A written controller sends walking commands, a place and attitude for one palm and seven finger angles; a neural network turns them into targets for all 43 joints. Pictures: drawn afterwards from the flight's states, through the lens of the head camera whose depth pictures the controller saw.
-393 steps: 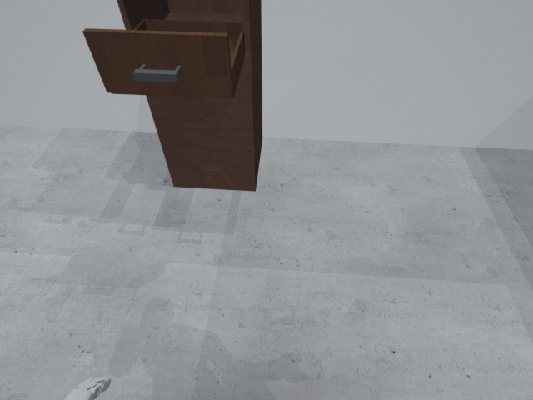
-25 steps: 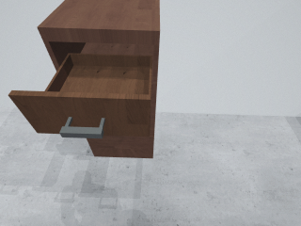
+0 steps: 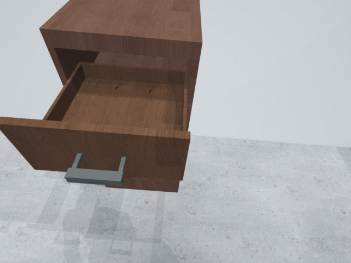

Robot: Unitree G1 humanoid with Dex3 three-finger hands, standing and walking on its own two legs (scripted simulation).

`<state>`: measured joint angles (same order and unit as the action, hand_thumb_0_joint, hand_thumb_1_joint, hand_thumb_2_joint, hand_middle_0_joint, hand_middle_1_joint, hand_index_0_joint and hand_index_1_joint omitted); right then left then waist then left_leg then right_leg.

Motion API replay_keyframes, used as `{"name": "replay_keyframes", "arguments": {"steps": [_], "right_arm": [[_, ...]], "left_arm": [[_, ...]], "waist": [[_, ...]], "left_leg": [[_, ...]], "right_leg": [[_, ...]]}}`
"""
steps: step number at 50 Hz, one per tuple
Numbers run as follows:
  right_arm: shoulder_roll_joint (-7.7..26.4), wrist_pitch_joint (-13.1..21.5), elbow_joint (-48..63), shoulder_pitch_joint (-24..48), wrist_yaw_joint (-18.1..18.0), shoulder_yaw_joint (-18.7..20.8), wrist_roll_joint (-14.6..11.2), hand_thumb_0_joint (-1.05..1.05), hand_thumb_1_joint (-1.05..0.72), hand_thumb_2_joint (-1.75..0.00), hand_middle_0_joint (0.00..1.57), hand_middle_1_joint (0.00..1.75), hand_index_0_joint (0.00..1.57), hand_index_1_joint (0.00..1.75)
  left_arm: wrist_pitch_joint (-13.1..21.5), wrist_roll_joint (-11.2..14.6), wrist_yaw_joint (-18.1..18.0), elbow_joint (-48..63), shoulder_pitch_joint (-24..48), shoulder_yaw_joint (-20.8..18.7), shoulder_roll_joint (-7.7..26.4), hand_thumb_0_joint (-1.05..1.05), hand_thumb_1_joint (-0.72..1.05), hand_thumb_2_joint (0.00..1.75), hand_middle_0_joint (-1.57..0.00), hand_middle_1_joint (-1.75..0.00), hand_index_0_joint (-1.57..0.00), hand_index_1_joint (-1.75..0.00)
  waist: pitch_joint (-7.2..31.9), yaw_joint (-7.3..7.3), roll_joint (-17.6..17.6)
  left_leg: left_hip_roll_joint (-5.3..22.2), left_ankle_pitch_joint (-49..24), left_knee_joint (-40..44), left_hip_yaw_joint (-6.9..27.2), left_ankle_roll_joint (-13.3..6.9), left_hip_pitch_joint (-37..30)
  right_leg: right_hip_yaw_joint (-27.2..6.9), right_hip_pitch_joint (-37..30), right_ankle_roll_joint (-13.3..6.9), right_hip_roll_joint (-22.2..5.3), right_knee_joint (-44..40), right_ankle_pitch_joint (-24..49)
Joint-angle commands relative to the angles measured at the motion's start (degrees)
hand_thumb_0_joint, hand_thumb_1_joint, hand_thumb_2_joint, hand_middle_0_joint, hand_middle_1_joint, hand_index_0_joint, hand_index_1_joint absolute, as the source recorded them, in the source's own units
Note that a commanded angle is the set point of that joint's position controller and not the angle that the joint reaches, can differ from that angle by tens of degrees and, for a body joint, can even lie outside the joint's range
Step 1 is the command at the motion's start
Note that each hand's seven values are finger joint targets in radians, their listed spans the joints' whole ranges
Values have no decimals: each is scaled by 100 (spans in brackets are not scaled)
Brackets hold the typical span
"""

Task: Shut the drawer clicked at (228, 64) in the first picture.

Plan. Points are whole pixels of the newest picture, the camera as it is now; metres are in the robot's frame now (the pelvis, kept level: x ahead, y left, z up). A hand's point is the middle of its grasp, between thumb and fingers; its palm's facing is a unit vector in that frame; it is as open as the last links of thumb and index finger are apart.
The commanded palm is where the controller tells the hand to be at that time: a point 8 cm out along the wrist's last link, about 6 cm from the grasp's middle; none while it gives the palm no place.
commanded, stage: come to a stop and stand still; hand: left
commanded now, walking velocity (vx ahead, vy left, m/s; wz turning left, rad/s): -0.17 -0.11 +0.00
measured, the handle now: (98, 168) +0.30 +0.20 +0.05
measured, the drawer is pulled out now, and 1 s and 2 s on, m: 0.29 0.29 0.29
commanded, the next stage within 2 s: look again from close up in 0.86 s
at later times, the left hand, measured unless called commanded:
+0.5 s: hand out of the picture +0.09 +0.14 -0.16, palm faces +0.05 -0.97 -0.24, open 7.3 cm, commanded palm none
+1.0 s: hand out of the picture +0.00 +0.13 -0.16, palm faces +0.01 -0.97 -0.25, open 7.4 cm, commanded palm none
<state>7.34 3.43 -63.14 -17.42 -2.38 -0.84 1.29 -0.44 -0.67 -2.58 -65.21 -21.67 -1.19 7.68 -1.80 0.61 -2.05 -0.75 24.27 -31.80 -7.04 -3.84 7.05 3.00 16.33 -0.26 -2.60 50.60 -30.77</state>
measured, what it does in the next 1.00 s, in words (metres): steps on the spot: right foot, then left foot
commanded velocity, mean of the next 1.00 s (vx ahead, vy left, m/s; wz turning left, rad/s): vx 0.00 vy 0.00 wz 0.00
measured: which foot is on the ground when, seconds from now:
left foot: down 0.00-0.30, up 0.32-0.64, down 0.66-0.98, up 1.00-1.00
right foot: up 0.00-0.28, down 0.30-0.68, up 0.70-0.98, down 1.00-1.00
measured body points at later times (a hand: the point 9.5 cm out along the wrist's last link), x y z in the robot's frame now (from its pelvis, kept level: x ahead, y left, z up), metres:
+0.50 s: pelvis +0.02 -0.04 +0.00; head +0.06 -0.05 +0.45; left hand +0.09 +0.19 -0.14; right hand +0.07 -0.28 -0.16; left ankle -0.04 +0.10 -0.66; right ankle +0.10 -0.13 -0.73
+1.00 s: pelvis -0.01 -0.05 +0.00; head +0.02 -0.07 +0.45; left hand +0.00 +0.18 -0.14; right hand -0.04 -0.25 -0.17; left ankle -0.02 +0.10 -0.73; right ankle -0.03 -0.14 -0.73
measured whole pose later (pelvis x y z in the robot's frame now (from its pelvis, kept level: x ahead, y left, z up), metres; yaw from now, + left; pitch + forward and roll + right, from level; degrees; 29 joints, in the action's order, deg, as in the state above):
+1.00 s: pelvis -0.01 -0.05 +0.00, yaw -2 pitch +2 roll +3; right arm 6.7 0.5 -60.6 -20.0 -0.4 0.0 1.6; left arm 0.7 -0.9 -1.5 -58.4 -18.2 -1.6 9.0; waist -1.4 -0.2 -0.2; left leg 1.5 17.3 -30.8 -3.4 1.3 15.8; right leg 1.3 16.2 -0.7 -1.1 32.9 -19.0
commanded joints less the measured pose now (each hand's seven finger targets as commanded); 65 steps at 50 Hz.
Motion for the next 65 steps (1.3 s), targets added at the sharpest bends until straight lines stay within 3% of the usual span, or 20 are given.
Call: {"name": "replay_keyframes", "arguments": {"steps": [1,12,14,15,16,19,27,31,33,34,37,43,47,48,49,50,52,54,61,65], "right_arm": [[743,-130,-125,-1024,-121,83,8,0,-90,-90,20,30,20,30],[980,-286,364,-291,-77,405,-6,0,-90,-90,20,30,20,30],[858,-323,443,-436,-12,450,-95,0,-90,-90,20,30,20,30],[570,-318,483,-677,19,449,-138,0,-90,-90,20,30,20,30],[495,-361,537,-578,-16,430,-174,0,-90,-90,20,30,20,30],[352,-545,553,-133,49,407,-91,0,-90,-90,20,30,20,30],[413,-522,739,23,219,389,-54,0,-90,-90,20,30,20,30],[429,-452,440,-894,212,322,-49,0,-90,-90,20,30,20,30],[959,-409,544,-800,160,399,82,0,-90,-90,20,30,20,30],[1143,-428,803,-297,126,384,101,0,-90,-90,20,30,20,30],[958,-311,938,551,107,291,64,0,-90,-90,20,30,20,30],[838,-155,485,-711,47,280,99,0,-90,-90,20,30,20,30],[871,-193,306,-716,25,261,73,0,-90,-90,20,30,20,30],[1136,-128,608,526,116,355,-103,0,-90,-90,20,30,20,30],[358,-227,972,309,218,235,-67,0,-90,-90,20,30,20,30],[466,-298,935,10,253,242,27,0,-90,-90,20,30,20,30],[198,-284,690,-480,295,207,-23,0,-90,-90,20,30,20,30],[434,-252,734,-239,229,220,-64,0,-90,-90,20,30,20,30],[372,-248,280,-495,95,130,-35,0,-90,-90,20,30,20,30],[456,-222,243,-181,44,70,-19,0,-90,-90,20,30,20,30]], "left_arm": [[75,-10,-46,651,492,-52,319,0,90,90,-20,-30,-20,-30],[-5,-55,55,1121,383,-211,617,0,90,90,-20,-30,-20,-30],[136,-94,18,1002,-150,-298,1050,0,90,90,-20,-30,-20,-30],[169,-95,-13,964,-313,-366,1388,0,90,90,-20,-30,-20,-30],[187,-35,-16,988,-285,-315,1372,0,90,90,-20,-30,-20,-30],[99,-73,-56,1284,686,-249,1112,0,90,90,-20,-30,-20,-30],[-25,-161,3,1470,772,-387,1360,0,90,90,-20,-30,-20,-30],[-138,-69,40,1470,1052,-334,1229,0,90,90,-20,-30,-20,-30],[-189,4,73,1570,964,-203,562,0,90,90,-20,-30,-20,-30],[-184,-10,81,1633,1095,-216,599,0,90,90,-20,-30,-20,-30],[-160,-117,211,1330,462,-294,632,0,90,90,-20,-30,-20,-30],[52,-79,261,1337,815,-164,406,0,90,90,-20,-30,-20,-30],[182,14,199,1117,407,-102,284,0,90,90,-20,-30,-20,-30],[303,-20,-34,356,-651,-87,665,0,90,90,-20,-30,-20,-30],[350,-62,-51,615,-632,-68,946,0,90,90,-20,-30,-20,-30],[409,-46,-35,742,-279,57,689,0,90,90,-20,-30,-20,-30],[505,-50,-37,786,-34,-20,856,0,90,90,-20,-30,-20,-30],[525,-26,-101,684,-86,-60,719,0,90,90,-20,-30,-20,-30],[190,20,-31,631,247,58,428,0,90,90,-20,-30,-20,-30],[186,1,-22,477,59,69,460,0,90,90,-20,-30,-20,-30]], "waist": [[-458,-234,878],[-64,146,1061],[515,307,-16],[1030,273,-1007],[1177,284,-988],[153,27,-627],[430,131,-657],[388,-347,-493],[-173,-370,1757],[-818,-285,1842],[-577,260,1324],[-268,-346,921],[111,-161,962],[-284,568,-157],[-516,206,-1774],[-382,-144,-519],[1038,-303,324],[1207,-159,-1101],[-497,-204,705],[-619,-4,895]], "left_leg": [[1751,-7911,820,1266,-580,-1011],[1413,-6714,101,692,-196,-667],[730,-4143,-1261,430,147,143],[-166,307,-2616,208,369,1058],[-133,1489,-3203,841,319,1065],[112,997,-3599,950,421,1365],[20,242,-1470,382,521,1010],[-121,-623,682,127,386,-769],[1418,1432,2268,2297,-108,237],[2061,2009,2935,3010,-568,1628],[1574,1056,2694,2225,-521,2120],[1556,-1172,1932,1862,-651,-207],[1408,-3185,1025,1464,-427,-80],[1154,-2003,-454,759,93,1153],[277,192,-1498,468,330,2014],[374,146,-2055,654,363,1887],[176,-24,-1987,365,448,1613],[352,152,-2176,576,350,2031],[694,-1285,806,947,159,311],[847,-1544,1020,1202,-49,868]], "right_leg": [[-133,1526,-20,-138,595,48],[232,272,-159,206,-1527,1956],[-518,-1052,-464,-543,-2129,5182],[-1991,-1823,-1255,-1852,-2137,7863],[-2197,-1457,-1773,-2314,-2422,7794],[-1724,-43,-1582,-1824,-2839,5476],[-1576,216,-1152,-1322,-3421,1593],[-1031,1333,-390,-680,-3375,-365],[-139,1753,51,280,-1271,-111],[-190,1520,27,336,-298,354],[-373,886,-44,311,1217,1131],[-64,1762,-30,90,277,536],[32,116,-19,212,-2248,815],[-878,-446,81,-370,-3197,2584],[-2059,-86,91,-1105,-3864,2173],[-1883,-28,-388,-1237,-3651,2879],[-1220,-1431,-798,-887,-2904,5273],[-1215,-2017,-971,-1066,-2451,6646],[-808,336,-425,-181,-2673,1578],[-677,-356,-352,-92,-2737,1901]]}}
